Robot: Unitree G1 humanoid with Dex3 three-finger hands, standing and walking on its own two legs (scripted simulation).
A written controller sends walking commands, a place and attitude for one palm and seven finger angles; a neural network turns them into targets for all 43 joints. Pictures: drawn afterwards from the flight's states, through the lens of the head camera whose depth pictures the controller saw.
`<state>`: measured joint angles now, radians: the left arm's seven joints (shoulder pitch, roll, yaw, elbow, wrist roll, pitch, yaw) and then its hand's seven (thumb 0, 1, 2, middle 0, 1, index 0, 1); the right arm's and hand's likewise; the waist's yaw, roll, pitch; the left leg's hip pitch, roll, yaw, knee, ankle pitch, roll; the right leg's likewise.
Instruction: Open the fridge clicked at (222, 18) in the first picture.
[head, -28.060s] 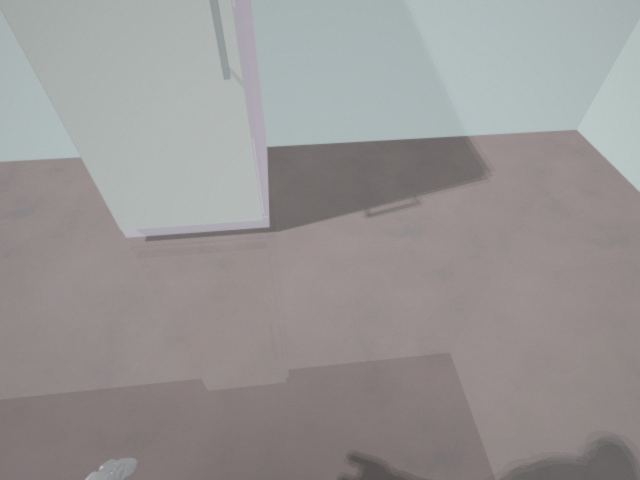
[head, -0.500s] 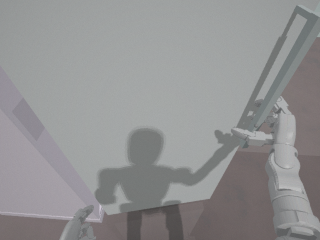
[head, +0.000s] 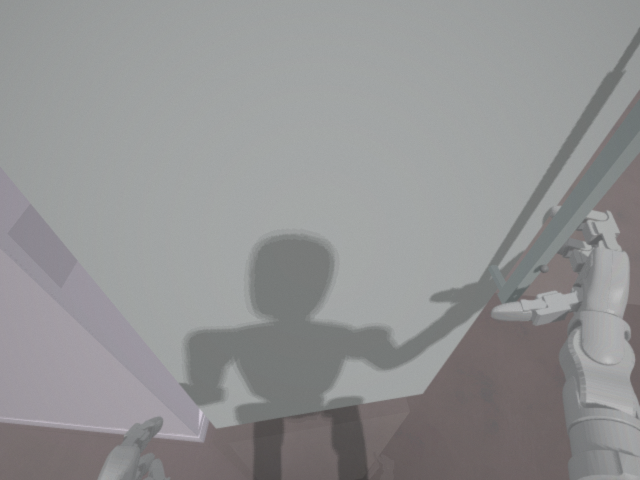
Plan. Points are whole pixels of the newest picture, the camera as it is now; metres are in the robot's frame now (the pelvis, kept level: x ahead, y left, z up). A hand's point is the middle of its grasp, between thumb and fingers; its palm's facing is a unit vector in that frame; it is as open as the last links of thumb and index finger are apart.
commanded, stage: slip the hand off the handle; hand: right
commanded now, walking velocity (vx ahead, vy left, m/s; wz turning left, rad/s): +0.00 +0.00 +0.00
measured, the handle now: (563, 197) +0.40 -0.24 +0.17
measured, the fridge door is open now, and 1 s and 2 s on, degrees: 76 76 76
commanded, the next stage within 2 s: draw the hand back to the body in 1.14 s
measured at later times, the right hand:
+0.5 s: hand (600, 265) +0.37 -0.31 +0.09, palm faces +0.35 +0.91 -0.20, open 14.7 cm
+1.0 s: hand out of the picture +0.29 -0.33 +0.09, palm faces +0.34 +0.92 -0.21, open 14.7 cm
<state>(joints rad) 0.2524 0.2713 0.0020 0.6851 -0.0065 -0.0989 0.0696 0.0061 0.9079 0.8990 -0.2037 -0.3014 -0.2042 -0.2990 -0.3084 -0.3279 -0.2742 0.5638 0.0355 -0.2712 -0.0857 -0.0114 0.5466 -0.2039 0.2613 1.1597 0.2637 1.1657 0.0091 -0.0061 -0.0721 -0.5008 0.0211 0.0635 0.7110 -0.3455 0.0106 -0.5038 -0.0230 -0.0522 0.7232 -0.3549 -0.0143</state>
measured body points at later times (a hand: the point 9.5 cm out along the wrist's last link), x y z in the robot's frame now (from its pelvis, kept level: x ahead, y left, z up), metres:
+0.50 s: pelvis +0.00 +0.01 -0.01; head +0.06 +0.00 +0.44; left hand +0.11 +0.27 -0.12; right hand +0.35 -0.36 +0.10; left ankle +0.01 +0.11 -0.72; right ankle +0.00 -0.11 -0.72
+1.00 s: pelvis +0.00 -0.02 -0.01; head +0.03 -0.02 +0.44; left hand +0.17 +0.23 -0.10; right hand +0.26 -0.38 +0.10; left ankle +0.01 +0.11 -0.72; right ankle +0.00 -0.11 -0.72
